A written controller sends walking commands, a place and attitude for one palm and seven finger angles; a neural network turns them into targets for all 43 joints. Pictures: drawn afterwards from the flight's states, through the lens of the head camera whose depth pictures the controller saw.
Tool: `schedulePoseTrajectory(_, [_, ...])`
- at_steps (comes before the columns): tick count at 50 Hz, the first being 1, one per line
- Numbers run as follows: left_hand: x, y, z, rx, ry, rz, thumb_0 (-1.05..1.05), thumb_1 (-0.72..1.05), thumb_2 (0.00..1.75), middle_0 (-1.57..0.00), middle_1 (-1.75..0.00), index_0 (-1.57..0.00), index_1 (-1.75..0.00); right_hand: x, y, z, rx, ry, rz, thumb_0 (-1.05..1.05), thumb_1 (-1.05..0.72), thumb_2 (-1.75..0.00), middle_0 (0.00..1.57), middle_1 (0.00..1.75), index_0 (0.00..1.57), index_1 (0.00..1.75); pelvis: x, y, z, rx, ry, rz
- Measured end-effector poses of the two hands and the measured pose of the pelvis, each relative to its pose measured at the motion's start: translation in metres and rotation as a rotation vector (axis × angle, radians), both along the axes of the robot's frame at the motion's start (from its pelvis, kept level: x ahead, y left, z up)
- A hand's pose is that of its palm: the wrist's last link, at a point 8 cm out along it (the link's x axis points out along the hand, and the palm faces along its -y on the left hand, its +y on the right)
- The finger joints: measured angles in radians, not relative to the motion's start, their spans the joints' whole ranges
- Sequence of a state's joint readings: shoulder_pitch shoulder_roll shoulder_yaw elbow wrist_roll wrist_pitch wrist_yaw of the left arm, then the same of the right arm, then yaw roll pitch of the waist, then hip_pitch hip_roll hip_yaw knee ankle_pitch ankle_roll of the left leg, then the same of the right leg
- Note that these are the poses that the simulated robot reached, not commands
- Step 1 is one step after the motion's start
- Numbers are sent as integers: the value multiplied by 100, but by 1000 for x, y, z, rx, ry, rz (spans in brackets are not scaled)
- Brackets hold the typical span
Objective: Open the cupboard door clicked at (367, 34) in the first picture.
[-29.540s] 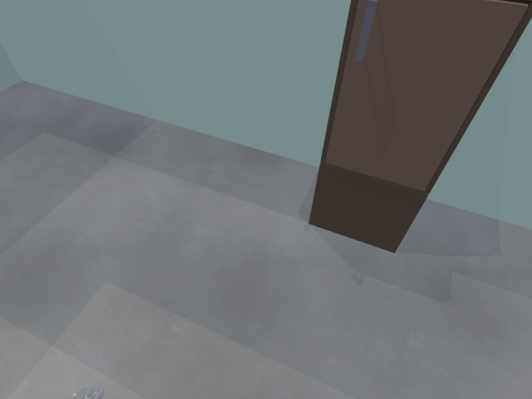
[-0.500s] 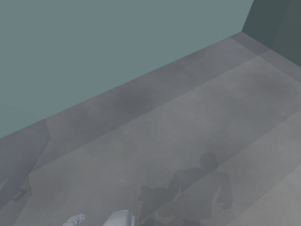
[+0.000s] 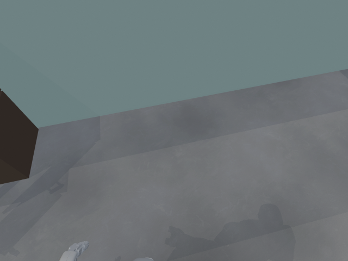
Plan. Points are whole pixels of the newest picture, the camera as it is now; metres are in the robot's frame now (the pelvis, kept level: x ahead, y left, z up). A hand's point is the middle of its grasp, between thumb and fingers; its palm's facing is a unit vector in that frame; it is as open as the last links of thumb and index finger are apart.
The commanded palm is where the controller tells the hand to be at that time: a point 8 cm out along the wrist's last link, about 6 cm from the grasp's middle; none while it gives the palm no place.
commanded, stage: turn to face it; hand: left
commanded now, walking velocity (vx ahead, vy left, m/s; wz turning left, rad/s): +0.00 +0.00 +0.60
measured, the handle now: out of the picture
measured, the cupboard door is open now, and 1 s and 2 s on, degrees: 44 44 44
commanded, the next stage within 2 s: take the last steps up to it in 1.56 s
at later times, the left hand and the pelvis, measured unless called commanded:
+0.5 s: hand out of the picture +0.00 +0.23 -0.17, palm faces +0.36 -0.90 -0.25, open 7.4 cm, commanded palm none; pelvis +0.02 +0.01 +0.00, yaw +19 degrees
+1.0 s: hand out of the picture +0.02 +0.17 -0.14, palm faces +0.59 -0.77 -0.25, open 7.4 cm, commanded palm none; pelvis +0.07 -0.03 +0.02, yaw +38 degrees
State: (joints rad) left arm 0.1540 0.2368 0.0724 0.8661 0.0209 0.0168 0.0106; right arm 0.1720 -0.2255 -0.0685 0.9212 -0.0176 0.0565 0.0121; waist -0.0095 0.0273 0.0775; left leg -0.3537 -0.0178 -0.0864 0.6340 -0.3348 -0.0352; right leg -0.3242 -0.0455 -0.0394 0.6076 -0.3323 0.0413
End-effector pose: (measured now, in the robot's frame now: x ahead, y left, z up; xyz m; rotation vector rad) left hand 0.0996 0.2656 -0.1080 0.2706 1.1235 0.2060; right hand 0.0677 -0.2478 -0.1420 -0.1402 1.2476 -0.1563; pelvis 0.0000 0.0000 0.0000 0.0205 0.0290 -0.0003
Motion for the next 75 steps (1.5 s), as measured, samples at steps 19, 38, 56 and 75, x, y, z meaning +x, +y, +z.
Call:
schedulePoseTrajectory(19, [-116,-14,-34,-125,146,324,0,91,90,-20,-30,-20,-30,124,34,24,-48,-95,327,1,-91,-90,20,30,19,29,15,4,-2,-4,-12,269])
schedulePoseTrajectory(38, [-73,-5,0,-20,-25,461,0,91,90,-20,-30,-20,-30,138,32,5,-15,31,462,1,-90,-90,20,30,20,30,46,-21,3,-10,9,482])
schedulePoseTrajectory(56, [-165,-70,-22,-135,106,777,0,91,90,-20,-30,-20,-30,244,107,21,-28,-39,775,1,-91,-90,20,30,19,29,68,-15,6,21,-5,739])
schedulePoseTrajectory(75, [-146,-59,-6,-48,23,925,0,91,90,-20,-30,-20,-30,273,146,2,23,-19,925,0,-90,-90,20,30,20,30,107,-14,2,2,-13,899])
